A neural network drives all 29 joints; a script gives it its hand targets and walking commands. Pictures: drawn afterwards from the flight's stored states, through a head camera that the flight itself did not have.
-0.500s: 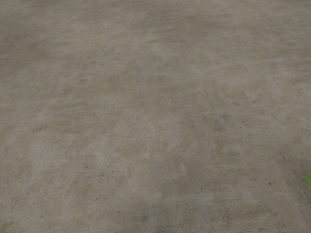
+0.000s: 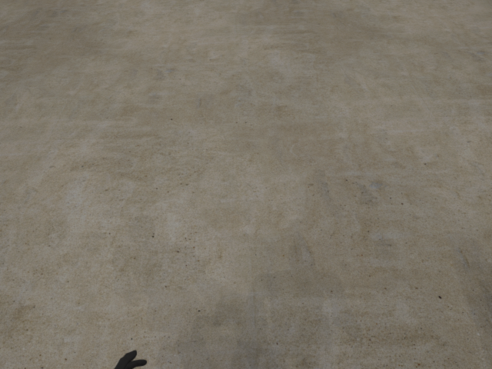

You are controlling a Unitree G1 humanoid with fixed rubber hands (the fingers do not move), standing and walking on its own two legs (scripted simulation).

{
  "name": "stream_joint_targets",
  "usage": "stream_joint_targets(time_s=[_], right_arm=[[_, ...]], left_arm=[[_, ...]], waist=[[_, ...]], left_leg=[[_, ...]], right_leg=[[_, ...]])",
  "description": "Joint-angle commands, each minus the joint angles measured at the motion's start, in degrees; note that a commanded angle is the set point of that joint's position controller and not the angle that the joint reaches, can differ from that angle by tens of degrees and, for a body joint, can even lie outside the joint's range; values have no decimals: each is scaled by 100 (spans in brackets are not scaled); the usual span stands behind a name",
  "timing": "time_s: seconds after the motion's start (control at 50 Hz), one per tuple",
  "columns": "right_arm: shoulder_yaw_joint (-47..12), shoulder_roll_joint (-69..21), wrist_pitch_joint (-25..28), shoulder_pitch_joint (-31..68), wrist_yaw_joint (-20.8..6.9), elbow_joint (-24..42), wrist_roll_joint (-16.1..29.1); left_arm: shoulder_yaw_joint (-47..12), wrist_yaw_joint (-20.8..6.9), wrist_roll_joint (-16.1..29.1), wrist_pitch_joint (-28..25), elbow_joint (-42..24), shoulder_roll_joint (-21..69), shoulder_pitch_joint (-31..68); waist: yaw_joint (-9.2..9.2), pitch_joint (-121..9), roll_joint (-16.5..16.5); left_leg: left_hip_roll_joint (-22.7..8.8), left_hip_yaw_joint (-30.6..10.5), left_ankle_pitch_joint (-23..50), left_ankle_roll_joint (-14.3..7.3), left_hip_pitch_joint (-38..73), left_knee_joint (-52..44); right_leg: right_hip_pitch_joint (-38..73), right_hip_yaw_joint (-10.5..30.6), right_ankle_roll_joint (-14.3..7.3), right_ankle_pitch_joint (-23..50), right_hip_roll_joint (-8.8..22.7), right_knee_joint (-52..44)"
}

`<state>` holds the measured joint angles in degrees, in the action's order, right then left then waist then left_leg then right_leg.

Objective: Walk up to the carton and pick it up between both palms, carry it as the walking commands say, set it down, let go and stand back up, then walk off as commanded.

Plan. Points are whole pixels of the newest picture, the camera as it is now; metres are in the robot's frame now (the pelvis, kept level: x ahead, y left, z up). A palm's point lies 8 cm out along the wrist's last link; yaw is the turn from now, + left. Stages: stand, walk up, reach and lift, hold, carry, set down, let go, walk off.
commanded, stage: walk off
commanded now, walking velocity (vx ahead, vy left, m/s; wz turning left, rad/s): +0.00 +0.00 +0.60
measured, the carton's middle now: out of the picture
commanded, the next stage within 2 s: none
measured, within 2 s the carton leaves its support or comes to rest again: neither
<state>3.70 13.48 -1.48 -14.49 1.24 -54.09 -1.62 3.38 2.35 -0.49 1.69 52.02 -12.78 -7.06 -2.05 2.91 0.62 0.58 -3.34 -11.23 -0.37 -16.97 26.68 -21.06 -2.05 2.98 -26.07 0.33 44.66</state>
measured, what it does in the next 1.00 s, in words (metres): steps on the spot, turning left: right foot, then left foot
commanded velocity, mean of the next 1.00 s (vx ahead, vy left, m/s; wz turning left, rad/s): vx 0.00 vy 0.00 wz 0.60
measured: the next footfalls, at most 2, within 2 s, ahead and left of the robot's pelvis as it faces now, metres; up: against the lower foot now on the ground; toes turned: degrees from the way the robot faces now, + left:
right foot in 0.08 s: +0.03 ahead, -0.11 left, +0.00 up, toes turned +0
left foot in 0.52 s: -0.03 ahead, +0.12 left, +0.00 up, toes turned +26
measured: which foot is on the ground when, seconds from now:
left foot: down 0.00-0.08, up 0.10-0.50, down 0.52-1.00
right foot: up 0.00-0.06, down 0.08-0.52, up 0.54-1.00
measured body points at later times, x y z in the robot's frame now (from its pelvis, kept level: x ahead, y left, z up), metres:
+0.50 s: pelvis -0.02 +0.00 -0.01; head +0.02 +0.02 +0.44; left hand -0.06 +0.28 -0.14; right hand +0.20 -0.20 -0.13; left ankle -0.07 +0.11 -0.73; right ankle +0.00 -0.11 -0.74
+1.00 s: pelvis -0.02 +0.00 +0.00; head +0.02 +0.02 +0.44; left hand -0.03 +0.30 -0.11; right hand +0.20 -0.20 -0.13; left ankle -0.06 +0.11 -0.74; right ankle +0.04 -0.10 -0.74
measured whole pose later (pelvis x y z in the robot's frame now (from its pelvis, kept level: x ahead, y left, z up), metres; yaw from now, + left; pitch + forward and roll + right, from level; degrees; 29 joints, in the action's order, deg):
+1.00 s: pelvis -0.02 +0.00 +0.00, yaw +35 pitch +1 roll -1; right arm 4.6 16.8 -2.3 -13.7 -0.9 -45.9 -1.0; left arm 2.7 1.4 -0.3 1.7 42.7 -14.3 -6.4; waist -2.8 3.8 1.6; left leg 3.7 -8.0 -12.9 -0.8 -18.2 30.0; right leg -16.3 -1.2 4.2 -19.3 -0.2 31.6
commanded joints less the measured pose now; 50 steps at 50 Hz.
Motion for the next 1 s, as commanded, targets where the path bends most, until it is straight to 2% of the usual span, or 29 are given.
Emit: stream_joint_targets(time_s=[0.0, 0.04, 0.06, 0.08, 0.1, 0.12, 0.14, 0.16, 0.18, 0.2, 0.28, 0.38, 0.44, 0.46, 0.48, 0.5, 0.52, 0.54, 0.56, 0.58, 0.6, 0.62, 0.68, 0.8, 0.88, 0.92, 0.94, 0.96, 0.98], right_arm=[[235, 1001, -16, -40, -21, 243, 16], [260, 983, -56, 109, -38, 328, 88], [222, 762, -41, 51, -41, 393, 132], [84, 182, -11, -59, -41, 624, 185], [212, 637, -49, 327, 15, 723, 41], [269, 777, -80, 345, -31, 668, -4], [276, 670, -110, 108, -107, 544, -3], [284, 650, -146, -149, -190, 447, 14], [279, 588, -176, -250, -256, 401, -8], [267, 545, -188, -245, -290, 407, -1], [208, 402, -238, 392, -348, 698, 47], [123, 298, -256, 840, -397, 1002, 95], [120, 348, -225, 789, -392, 1066, 112], [136, 382, -192, 658, -385, 1043, 87], [179, 493, -128, 369, -348, 939, 11], [260, 882, -30, -61, -289, 837, -94], [443, 1804, 42, -259, -241, 895, 40], [494, 1722, 47, -675, -209, 770, 105], [372, 1395, 38, -374, -165, 798, 92], [284, 1123, 2, 128, -122, 891, 71], [240, 1035, -10, 494, -77, 996, 88], [215, 976, -19, 640, -54, 1064, 98], [202, 1057, 46, 461, -116, 1083, 98], [264, 1249, 49, 49, -147, 1074, 29], [299, 1318, 8, 106, -183, 1137, 21], [308, 1308, -15, 189, -206, 1153, 24], [310, 1284, -27, 252, -209, 1156, 36], [303, 1247, -32, 317, -200, 1170, 78], [265, 1107, -10, 290, -182, 1199, 138]], left_arm=[[43, 29, 48, -87, -239, -301, -438], [44, 54, 49, -151, -160, -322, -880], [125, 86, -37, -194, -148, -661, -1093], [252, 112, -71, -190, -284, -1279, -1020], [265, 60, -140, -146, -370, -1381, -721], [151, 27, -164, -168, -472, -953, -450], [81, 17, -139, -193, -534, -701, -183], [53, 21, -122, -212, -627, -604, 42], [37, 46, -99, -242, -647, -582, 19], [41, 51, -100, -251, -640, -575, -114], [102, 48, -105, -292, -464, -756, -822], [213, -78, -149, -286, -415, -1045, -967], [306, -136, -108, -229, -406, -1204, -975], [326, -148, -63, -204, -411, -1235, -934], [319, -165, -16, -179, -411, -1202, -925], [271, -204, 9, -149, -458, -1036, -1065], [145, -218, -38, -113, -933, -449, -816], [146, -156, -135, 4, -963, -723, -320], [153, -169, -52, 50, -951, -723, -299], [143, -193, -14, 31, -874, -705, -393], [165, -197, -51, 19, -855, -747, -400], [187, -204, -120, 25, -784, -819, -570], [180, -215, -116, 77, -786, -751, -669], [117, -161, -53, 122, -1058, -649, -118], [75, -126, 1, 44, -1185, -590, 6], [62, -103, 39, -10, -1205, -582, -104], [57, -87, 59, -41, -1172, -580, -283], [58, -55, 57, -82, -1114, -564, -517], [96, -6, -5, -139, -1070, -719, -750]], waist=[[157, -498, 993], [378, -555, 826], [407, -584, 259], [323, -677, -1363], [426, -312, -1334], [250, -61, -696], [42, 48, -629], [-111, 9, -777], [-80, 11, -944], [-14, -22, -951], [346, -151, -967], [508, -350, -1199], [434, -462, -1324], [298, -495, -1191], [94, -586, -810], [-97, -894, 117], [-130, -765, 1956], [-481, -970, 1026], [-268, -679, 888], [-33, -393, 799], [101, -305, 877], [183, -392, 901], [220, -553, 631], [-7, -351, 834], [-28, -457, 889], [37, -544, 957], [141, -588, 922], [275, -633, 850], [362, -712, 650]], left_leg=[[-1363, -1677, 1855, -870, 394, -619], [-1075, -1596, 1299, -526, -55, -311], [-734, -1314, 258, -187, -820, 159], [105, -355, -1449, 127, -1846, 1529], [-21, 82, -2271, 218, -1825, 2641], [-152, -232, -1926, 165, -1533, 3183], [-156, -179, -1511, 166, -1419, 3557], [-191, -65, -1171, 213, -1390, 3783], [-211, 75, -1023, 280, -1453, 3955], [-225, 185, -975, 367, -1482, 3921], [-323, 448, -987, 586, -1654, 3103], [-256, 926, -1385, 411, -810, 1838], [-166, 1081, -1308, 267, -333, 1084], [-146, 1093, -897, 192, 22, 485], [-154, 985, -104, 140, 680, -306], [-839, 45, 660, 12, 1807, -923], [-2595, -2102, 3372, -841, 2313, -798], [-2668, -1849, 3693, -1363, 2048, -602], [-2312, -1406, 3260, -1303, 1747, -600], [-1874, -1029, 2680, -1075, 1349, -715], [-1581, -838, 2413, -886, 1200, -787], [-1396, -668, 2624, -847, 1045, -755], [-1271, -712, 2427, -848, 954, -727], [-1288, -1429, 1328, -1039, 896, -774], [-1239, -1747, 1566, -1049, 602, -574], [-1203, -1960, 2006, -966, 526, -459], [-1136, -2014, 2127, -854, 467, -341], [-996, -1981, 2001, -665, 325, -163], [-784, -1847, 1356, -374, -163, 100]], right_leg=[[391, 11, -8, 206, -119, -832], [1388, -105, -21, 1096, -115, -2272], [2188, 425, -111, 1122, 521, -2846], [2603, 2022, -469, 618, 2303, -3415], [1264, 2224, -1058, 1144, 2876, -3411], [856, 1815, -1099, 1380, 2450, -3395], [681, 1220, -964, 1521, 2049, -3344], [787, 723, -810, 1667, 1717, -3268], [910, 420, -839, 2129, 1582, -3168], [1065, 202, -872, 2496, 1507, -3067], [1896, -68, -1043, 3668, 1727, -2725], [1813, -485, -1085, 4164, 1891, -2256], [1735, -523, -963, 4129, 2051, -1932], [1588, -626, -797, 3913, 2053, -1651], [1179, -821, -507, 3509, 1996, -1160], [210, -1081, -131, 2265, 1676, -62], [-1522, -1144, 275, -1151, 690, 1005], [-1467, -199, 255, -1203, 744, 1790], [-1533, -46, 256, -827, 774, 1999], [-1426, 94, 241, -284, 823, 1870], [-1349, 134, 241, 148, 816, 1772], [-1124, 65, 262, 411, 732, 1867], [-969, 88, 274, 613, 558, 1779], [-958, 169, 269, 315, 302, 657], [-304, 140, 197, 221, 77, -49], [124, 128, 138, 203, -54, -579], [452, 128, 106, 386, -101, -1091], [922, 68, 92, 834, -127, -1881], [1702, 189, 48, 1346, 182, -2563]])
